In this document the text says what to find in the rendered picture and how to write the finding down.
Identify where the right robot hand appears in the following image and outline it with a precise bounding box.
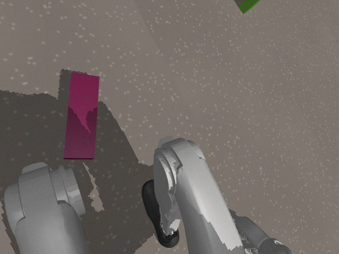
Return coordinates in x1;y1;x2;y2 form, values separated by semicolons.
229;209;270;254

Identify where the right robot foot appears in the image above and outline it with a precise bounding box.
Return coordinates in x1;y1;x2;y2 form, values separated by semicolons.
141;180;180;248

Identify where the right robot arm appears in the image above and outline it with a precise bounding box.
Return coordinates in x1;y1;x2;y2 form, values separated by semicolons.
258;238;293;254

